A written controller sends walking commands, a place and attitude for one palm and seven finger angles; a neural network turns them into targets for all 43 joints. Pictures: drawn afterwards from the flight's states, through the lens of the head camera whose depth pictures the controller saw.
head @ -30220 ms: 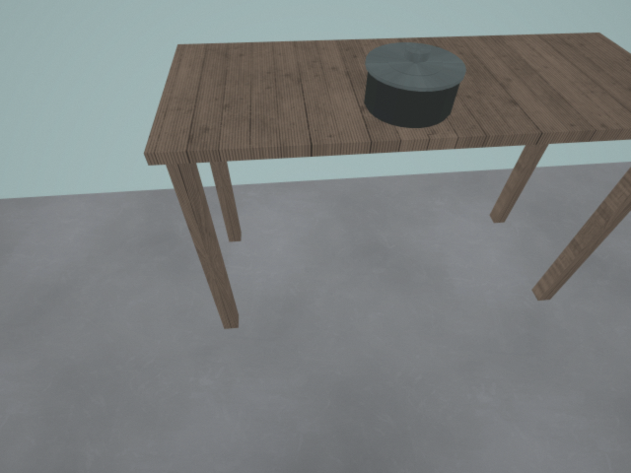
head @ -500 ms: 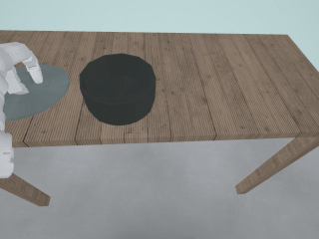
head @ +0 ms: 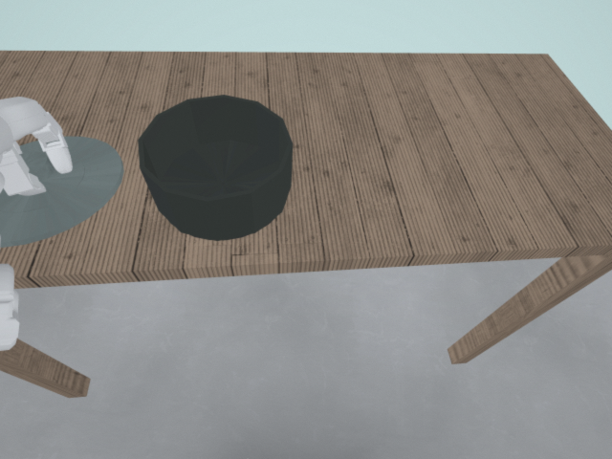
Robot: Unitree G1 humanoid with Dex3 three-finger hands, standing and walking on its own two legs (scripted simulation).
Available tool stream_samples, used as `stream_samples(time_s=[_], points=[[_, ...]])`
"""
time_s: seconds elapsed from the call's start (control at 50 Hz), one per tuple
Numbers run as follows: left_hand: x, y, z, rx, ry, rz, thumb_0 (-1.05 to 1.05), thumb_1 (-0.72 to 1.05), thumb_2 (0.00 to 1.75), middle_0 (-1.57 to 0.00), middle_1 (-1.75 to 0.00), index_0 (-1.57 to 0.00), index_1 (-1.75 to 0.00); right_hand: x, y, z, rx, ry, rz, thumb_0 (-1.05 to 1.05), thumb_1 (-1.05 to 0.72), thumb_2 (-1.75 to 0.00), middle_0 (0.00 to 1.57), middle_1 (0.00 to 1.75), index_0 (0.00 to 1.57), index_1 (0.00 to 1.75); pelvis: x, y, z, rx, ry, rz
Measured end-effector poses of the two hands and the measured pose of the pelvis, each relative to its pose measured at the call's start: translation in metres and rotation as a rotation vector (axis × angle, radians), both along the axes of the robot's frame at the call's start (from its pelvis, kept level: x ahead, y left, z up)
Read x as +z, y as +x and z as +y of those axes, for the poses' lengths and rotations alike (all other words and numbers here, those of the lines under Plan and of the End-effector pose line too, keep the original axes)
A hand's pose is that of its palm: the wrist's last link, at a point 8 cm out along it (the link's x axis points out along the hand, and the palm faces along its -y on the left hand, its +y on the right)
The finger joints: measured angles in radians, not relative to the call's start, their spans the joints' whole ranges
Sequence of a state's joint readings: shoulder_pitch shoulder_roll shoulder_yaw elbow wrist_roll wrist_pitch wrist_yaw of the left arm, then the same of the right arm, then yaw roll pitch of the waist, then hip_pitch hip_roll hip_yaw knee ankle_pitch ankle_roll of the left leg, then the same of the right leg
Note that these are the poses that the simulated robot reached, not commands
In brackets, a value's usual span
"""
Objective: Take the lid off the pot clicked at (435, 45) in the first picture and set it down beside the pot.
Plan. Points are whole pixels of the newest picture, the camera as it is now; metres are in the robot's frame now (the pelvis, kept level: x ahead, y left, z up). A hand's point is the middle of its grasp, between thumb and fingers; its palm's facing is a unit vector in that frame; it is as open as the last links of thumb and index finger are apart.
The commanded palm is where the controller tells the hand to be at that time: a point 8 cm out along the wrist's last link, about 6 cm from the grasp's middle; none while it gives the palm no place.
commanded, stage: lower the lid onto the table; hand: left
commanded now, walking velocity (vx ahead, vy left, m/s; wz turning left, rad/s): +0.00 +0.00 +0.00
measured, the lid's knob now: (28, 169) +0.48 +0.33 +0.10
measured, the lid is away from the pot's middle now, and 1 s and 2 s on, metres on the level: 0.24 0.25 0.25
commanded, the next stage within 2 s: open the fingers wide in 0.28 s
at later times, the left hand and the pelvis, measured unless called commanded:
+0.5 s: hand (33, 190) +0.44 +0.32 +0.09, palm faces -0.44 -0.07 -0.89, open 6.9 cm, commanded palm +0.46 +0.32 +0.17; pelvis -0.01 +0.00 -0.01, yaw -1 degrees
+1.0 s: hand (14, 189) +0.44 +0.33 +0.11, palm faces -0.40 -0.10 -0.91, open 8.1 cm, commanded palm +0.46 +0.32 +0.17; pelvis -0.01 +0.01 -0.01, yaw +0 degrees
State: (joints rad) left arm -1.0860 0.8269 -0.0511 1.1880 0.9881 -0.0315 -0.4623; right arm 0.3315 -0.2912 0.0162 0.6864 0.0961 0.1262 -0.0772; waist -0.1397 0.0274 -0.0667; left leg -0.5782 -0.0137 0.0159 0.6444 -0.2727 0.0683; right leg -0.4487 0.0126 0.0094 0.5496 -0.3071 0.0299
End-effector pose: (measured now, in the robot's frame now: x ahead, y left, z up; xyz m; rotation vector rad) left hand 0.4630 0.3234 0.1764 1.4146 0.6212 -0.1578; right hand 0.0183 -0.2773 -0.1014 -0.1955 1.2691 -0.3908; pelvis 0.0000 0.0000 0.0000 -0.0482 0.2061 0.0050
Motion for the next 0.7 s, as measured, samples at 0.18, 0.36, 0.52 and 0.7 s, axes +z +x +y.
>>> stream_samples(time_s=[0.18, 0.36, 0.52, 0.7], points=[[-0.012, -0.006, 0.0, -0.006, 0.016, 0.03, 0.05, 0.16, 0.91, -0.54, -0.89, -0.78, -1.03, -0.002, -0.002, -0.002, 0.008, -0.013, 0.008, 0.01, -0.9, -0.9, 0.21, 0.3, 0.2, 0.3, -0.003, -0.005, 0.0, 0.003, -0.004, 0.006], [-0.018, -0.006, 0.003, -0.006, -0.004, 0.02, 0.05, 0.16, 0.91, -0.53, -0.9, -0.8, -1.03, -0.001, -0.017, -0.004, -0.012, -0.039, 0.024, 0.01, -0.9, -0.9, 0.21, 0.3, 0.2, 0.3, -0.006, -0.008, 0.0, -0.002, -0.008, 0.011], [-0.028, -0.015, -0.006, -0.141, 0.049, -0.04, 0.04, 0.17, 0.89, -0.52, -0.9, -0.8, -1.04, -0.007, -0.026, 0.001, -0.028, -0.016, 0.073, 0.01, -0.9, -0.9, 0.21, 0.3, 0.2, 0.3, -0.008, -0.009, 0.003, -0.011, -0.007, 0.019], [-0.024, -0.024, 0.005, -0.103, 0.049, -0.077, 0.01, 0.21, 0.87, -0.5, -0.9, -0.77, -1.05, -0.008, -0.008, 0.009, -0.001, 0.009, 0.033, 0.01, -0.9, -0.9, 0.21, 0.3, 0.2, 0.3, -0.007, -0.014, 0.003, 0.001, -0.009, 0.015]])
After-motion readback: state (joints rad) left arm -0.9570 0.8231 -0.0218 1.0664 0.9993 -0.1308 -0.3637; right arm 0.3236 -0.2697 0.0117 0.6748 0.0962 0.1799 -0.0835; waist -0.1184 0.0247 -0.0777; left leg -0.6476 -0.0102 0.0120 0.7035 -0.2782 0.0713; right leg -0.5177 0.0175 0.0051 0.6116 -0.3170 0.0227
